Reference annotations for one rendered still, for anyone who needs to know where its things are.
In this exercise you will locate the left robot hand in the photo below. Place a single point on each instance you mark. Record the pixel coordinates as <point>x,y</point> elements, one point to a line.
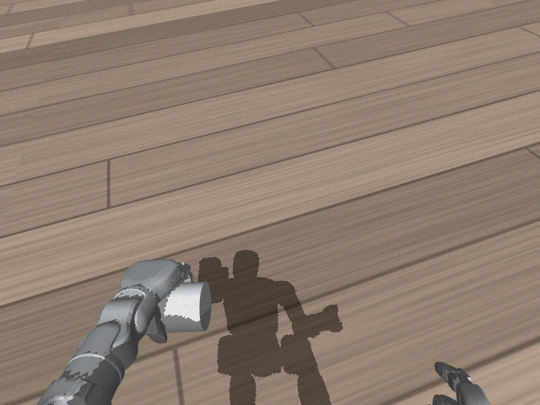
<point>159,277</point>

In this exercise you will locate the right robot hand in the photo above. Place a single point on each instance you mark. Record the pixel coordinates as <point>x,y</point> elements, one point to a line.
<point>459,381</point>

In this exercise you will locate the can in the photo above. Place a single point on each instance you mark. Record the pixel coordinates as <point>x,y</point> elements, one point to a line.
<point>186,308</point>

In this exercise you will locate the left robot arm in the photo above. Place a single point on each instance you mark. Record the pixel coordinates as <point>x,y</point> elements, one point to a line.
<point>106,351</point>

